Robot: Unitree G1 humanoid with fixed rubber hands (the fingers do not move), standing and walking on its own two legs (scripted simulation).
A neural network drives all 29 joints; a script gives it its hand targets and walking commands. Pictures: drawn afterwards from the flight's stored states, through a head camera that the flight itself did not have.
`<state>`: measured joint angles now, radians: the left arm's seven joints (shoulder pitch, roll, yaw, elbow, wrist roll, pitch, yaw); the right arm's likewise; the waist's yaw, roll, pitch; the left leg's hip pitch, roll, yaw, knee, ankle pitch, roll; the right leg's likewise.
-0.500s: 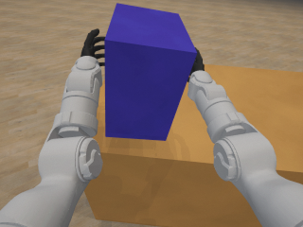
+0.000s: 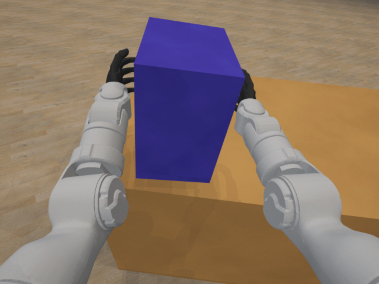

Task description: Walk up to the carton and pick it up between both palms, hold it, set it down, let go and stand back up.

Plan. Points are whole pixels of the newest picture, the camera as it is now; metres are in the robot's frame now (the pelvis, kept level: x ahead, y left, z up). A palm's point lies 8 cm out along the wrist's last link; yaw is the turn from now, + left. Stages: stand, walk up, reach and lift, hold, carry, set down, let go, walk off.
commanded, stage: set down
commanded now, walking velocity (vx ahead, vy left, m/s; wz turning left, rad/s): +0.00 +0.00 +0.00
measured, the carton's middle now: (180, 102) +0.47 +0.00 +0.17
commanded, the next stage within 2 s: none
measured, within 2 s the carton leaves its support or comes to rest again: neither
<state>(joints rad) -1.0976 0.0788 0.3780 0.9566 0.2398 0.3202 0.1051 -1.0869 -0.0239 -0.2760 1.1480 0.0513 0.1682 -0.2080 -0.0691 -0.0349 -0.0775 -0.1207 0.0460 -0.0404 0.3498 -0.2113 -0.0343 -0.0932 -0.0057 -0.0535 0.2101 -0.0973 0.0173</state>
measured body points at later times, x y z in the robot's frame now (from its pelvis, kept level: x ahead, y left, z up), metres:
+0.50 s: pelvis +0.01 +0.00 +0.00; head -0.01 +0.03 +0.45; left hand +0.46 +0.13 +0.20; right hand +0.44 -0.14 +0.18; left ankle -0.01 +0.13 -0.75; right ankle +0.01 -0.13 -0.75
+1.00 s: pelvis +0.01 +0.00 +0.00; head +0.01 +0.03 +0.45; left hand +0.47 +0.13 +0.16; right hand +0.44 -0.15 +0.16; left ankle -0.01 +0.13 -0.75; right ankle +0.01 -0.13 -0.75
